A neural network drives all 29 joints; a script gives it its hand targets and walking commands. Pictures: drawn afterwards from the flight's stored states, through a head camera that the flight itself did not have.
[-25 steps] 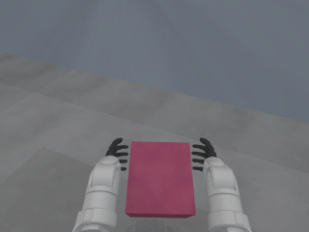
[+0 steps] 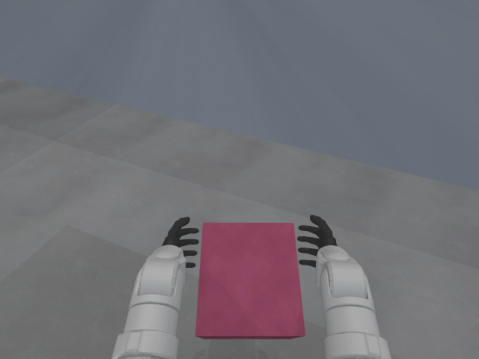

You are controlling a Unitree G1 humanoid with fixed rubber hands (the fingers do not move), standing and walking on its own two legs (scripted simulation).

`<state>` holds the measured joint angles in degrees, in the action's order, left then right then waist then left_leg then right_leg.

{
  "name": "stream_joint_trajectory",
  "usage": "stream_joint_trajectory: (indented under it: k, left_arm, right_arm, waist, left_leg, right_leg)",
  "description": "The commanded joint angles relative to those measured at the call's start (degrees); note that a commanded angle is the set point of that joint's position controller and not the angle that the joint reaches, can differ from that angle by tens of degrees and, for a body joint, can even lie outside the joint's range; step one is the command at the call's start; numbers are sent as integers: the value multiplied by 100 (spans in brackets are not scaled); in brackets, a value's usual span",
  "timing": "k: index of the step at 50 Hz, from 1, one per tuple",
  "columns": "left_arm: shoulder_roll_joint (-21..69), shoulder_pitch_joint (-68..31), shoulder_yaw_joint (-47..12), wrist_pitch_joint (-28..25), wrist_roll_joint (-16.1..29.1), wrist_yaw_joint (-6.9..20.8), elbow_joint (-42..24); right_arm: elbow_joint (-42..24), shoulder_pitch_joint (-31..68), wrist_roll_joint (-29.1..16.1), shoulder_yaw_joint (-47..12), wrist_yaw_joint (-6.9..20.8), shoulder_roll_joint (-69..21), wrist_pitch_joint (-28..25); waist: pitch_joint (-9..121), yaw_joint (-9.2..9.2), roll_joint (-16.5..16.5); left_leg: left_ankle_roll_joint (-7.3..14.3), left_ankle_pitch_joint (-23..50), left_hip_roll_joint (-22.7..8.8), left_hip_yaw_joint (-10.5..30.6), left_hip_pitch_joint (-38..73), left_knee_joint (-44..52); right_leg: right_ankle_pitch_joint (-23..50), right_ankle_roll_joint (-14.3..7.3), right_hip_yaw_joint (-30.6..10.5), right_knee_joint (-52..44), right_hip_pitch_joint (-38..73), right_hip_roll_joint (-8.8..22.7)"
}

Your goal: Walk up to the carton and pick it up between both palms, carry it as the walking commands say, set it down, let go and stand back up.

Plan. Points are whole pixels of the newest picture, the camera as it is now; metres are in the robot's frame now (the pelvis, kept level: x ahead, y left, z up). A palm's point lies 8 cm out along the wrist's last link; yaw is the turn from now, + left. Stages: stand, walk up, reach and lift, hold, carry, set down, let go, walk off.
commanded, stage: reach and lift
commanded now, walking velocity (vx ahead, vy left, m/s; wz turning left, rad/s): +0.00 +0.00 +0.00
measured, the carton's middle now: (247, 282) +0.31 +0.00 -0.06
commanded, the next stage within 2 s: hold in 0.16 s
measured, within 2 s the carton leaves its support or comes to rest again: neither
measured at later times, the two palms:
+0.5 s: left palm (170, 265) +0.28 +0.13 +0.04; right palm (328, 265) +0.29 -0.14 +0.05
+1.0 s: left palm (172, 259) +0.28 +0.13 +0.06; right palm (324, 250) +0.31 -0.13 +0.06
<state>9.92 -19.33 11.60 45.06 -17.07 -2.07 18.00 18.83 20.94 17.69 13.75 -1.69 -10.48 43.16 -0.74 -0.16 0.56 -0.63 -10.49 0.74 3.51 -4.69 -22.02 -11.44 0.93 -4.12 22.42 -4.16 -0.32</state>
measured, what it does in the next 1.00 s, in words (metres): stands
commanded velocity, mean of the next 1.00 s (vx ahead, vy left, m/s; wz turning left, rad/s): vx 0.00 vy -0.06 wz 0.17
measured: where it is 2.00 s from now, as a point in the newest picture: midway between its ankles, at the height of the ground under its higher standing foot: outside the picture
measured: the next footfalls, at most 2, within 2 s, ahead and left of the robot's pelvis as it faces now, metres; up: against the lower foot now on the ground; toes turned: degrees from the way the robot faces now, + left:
right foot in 1.42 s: +0.10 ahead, -0.19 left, +0.00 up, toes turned +17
left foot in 1.74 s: +0.01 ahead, -0.04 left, +0.00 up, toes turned +43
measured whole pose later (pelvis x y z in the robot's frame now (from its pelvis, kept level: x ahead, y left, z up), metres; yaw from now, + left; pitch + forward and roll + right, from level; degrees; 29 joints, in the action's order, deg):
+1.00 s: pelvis -0.01 -0.03 -0.02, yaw +6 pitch +2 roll -2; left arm 9.5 -17.9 4.4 52.5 -11.1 -8.4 4.3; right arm 2.0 16.9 12.1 8.4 -6.6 -9.2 51.2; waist 5.6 0.0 -1.2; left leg -1.5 -19.0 -0.8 4.8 -26.7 -43.1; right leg -16.6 -1.5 4.8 34.3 -20.2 -0.4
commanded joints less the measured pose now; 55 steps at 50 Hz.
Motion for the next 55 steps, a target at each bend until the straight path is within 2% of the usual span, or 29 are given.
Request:
stream_joint_trajectory:
  k: [1, 17, 28, 37, 38, 39, 40, 43, 45, 46, 47, 48, 49, 50, 51, 53, 54, 55]
  left_arm:
    - [5649, -3130, -2908, -393, 1694, 1503, -608]
    - [5638, -2843, -3080, -335, 1784, 1492, -866]
    - [5659, -3043, -3057, -348, 1797, 1532, -781]
    - [5690, -3095, -3023, -343, 1793, 1555, -687]
    - [5693, -3220, -3193, -326, 1735, 1463, -864]
    - [5754, -3119, -3114, -306, 1763, 1425, -843]
    - [5768, -3093, -3148, -278, 1821, 1384, -874]
    - [5882, -3255, -3536, -143, 2162, 1249, -1324]
    - [5936, -3239, -3746, 10, 2352, 1138, -1677]
    - [5971, -3207, -3833, 98, 2437, 1075, -1879]
    - [5998, -3125, -3908, 199, 2510, 1011, -2078]
    - [6017, -2993, -3992, 312, 2585, 942, -2300]
    - [6096, -2798, -4097, 434, 2625, 859, -2463]
    - [6158, -2586, -4169, 565, 2637, 774, -2646]
    - [6141, -2539, -4221, 691, 2670, 697, -2926]
    - [5992, -2366, -4261, 990, 2810, 505, -3563]
    - [5871, -2200, -4230, 1156, 2873, 416, -3745]
    - [5777, -2023, -4213, 1326, 2936, 335, -3822]
  right_arm:
    - [-137, 2510, -1595, -2834, 1493, -5816, -161]
    - [-416, 2241, -1686, -2991, 1490, -5809, -93]
    - [-294, 2430, -1713, -2953, 1501, -5877, -95]
    - [-182, 2466, -1716, -2921, 1517, -5901, -94]
    - [-340, 2574, -1703, -2928, 1551, -5694, -47]
    - [-397, 2578, -1748, -3015, 1541, -5691, -22]
    - [-446, 2566, -1802, -3103, 1519, -5675, 3]
    - [-890, 2540, -2002, -3403, 1399, -5734, 143]
    - [-1249, 2487, -2128, -3573, 1278, -5743, 301]
    - [-1472, 2464, -2214, -3694, 1217, -5756, 400]
    - [-1744, 2422, -2310, -3838, 1152, -5786, 517]
    - [-2078, 2374, -2435, -4004, 1084, -5812, 647]
    - [-2375, 2403, -2572, -4137, 1019, -5769, 792]
    - [-2665, 2445, -2770, -4274, 971, -5734, 929]
    - [-2959, 2506, -2975, -4425, 921, -5773, 1052]
    - [-3333, 2124, -3205, -4602, 768, -5842, 1378]
    - [-3438, 1886, -3246, -4591, 675, -5803, 1552]
    - [-3479, 1590, -3229, -4521, 584, -5723, 1721]
  waist:
    - [1592, 4, -45]
    - [1438, 16, -38]
    - [1362, 27, -32]
    - [1361, 32, -32]
    - [1476, 20, -145]
    - [1592, 24, -208]
    - [1661, 19, -404]
    - [1872, -18, -864]
    - [1990, -40, -786]
    - [2049, -41, -527]
    - [2155, -43, -37]
    - [2305, -39, 622]
    - [2318, -52, 1033]
    - [2317, -85, 946]
    - [2340, -75, 751]
    - [2462, -42, 801]
    - [2509, -16, 843]
    - [2626, 68, 687]
  left_leg:
    - [6, 906, 436, 37, 488, 249]
    - [32, 648, 430, 72, 431, 254]
    - [51, 226, 413, 77, 312, 233]
    - [50, 210, 412, 74, 313, 230]
    - [130, -657, -729, 515, -829, -65]
    - [181, -876, -890, 843, -1051, -5]
    - [238, -938, -1018, 1042, -1306, 14]
    - [437, -509, -1206, 1398, -1694, 8]
    - [407, -103, -1022, 1181, -1847, -382]
    - [303, 62, -823, 937, -2005, -746]
    - [157, 207, -537, 580, -2284, -1316]
    - [12, 259, -208, 28, -2618, -2142]
    - [-35, -992, -83, -446, -2795, -2844]
    - [2, -1807, -175, -645, -2743, -3178]
    - [48, -1933, -253, -762, -2639, -3110]
    - [182, -1349, -199, -1001, -2075, -2240]
    - [224, -778, -144, -999, -1749, -1544]
    - [301, 106, -355, -680, -1061, -847]
  right_leg:
    - [913, -74, -9, -304, 196, -437]
    - [636, -103, 16, -298, 103, -429]
    - [246, -117, 27, -285, -21, -400]
    - [232, -114, 30, -293, -46, -393]
    - [-603, -124, 184, 218, -558, 568]
    - [-838, -133, 134, 472, -699, 493]
    - [-911, -130, 225, 733, -843, 421]
    - [-944, -119, 589, 1154, -930, 176]
    - [-915, -175, 578, 765, -828, 202]
    - [-825, -262, 336, 493, -681, 379]
    - [-554, -443, -125, 225, -416, 753]
    - [305, -762, -650, 98, -107, 1376]
    - [1410, -1127, -774, 111, -131, 1893]
    - [2237, -1269, -640, 311, -209, 2033]
    - [2722, -1238, -348, 513, -243, 1979]
    - [3029, -944, 378, 989, -402, 1657]
    - [2864, -737, 649, 1266, -487, 1481]
    - [2368, -463, 911, 1726, -894, 1306]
